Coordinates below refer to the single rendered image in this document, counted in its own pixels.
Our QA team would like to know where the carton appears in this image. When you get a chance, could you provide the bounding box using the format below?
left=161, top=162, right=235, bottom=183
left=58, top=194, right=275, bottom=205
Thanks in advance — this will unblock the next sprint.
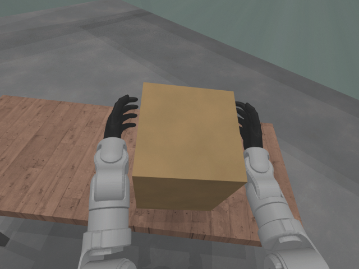
left=132, top=82, right=247, bottom=211

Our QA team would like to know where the robot right forearm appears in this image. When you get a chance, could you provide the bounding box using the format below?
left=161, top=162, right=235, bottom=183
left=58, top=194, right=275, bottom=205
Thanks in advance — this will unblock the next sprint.
left=243, top=147, right=330, bottom=269

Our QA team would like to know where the table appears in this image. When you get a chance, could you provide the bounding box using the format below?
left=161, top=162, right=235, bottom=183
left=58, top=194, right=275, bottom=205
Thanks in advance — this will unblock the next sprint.
left=0, top=95, right=303, bottom=247

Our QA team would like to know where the robot right upper arm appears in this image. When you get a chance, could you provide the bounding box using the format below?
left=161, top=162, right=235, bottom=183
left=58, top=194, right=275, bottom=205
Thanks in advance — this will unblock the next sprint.
left=264, top=247, right=328, bottom=269

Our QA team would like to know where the left robot hand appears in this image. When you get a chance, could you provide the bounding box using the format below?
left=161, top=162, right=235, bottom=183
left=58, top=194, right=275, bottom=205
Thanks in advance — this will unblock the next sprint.
left=103, top=95, right=138, bottom=139

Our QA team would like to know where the right robot hand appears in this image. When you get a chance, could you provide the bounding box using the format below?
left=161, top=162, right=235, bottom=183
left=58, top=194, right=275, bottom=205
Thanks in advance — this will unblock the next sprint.
left=235, top=101, right=263, bottom=150

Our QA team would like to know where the robot left forearm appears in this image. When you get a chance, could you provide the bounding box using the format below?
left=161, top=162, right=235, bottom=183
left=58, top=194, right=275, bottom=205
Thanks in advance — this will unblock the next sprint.
left=78, top=137, right=131, bottom=269

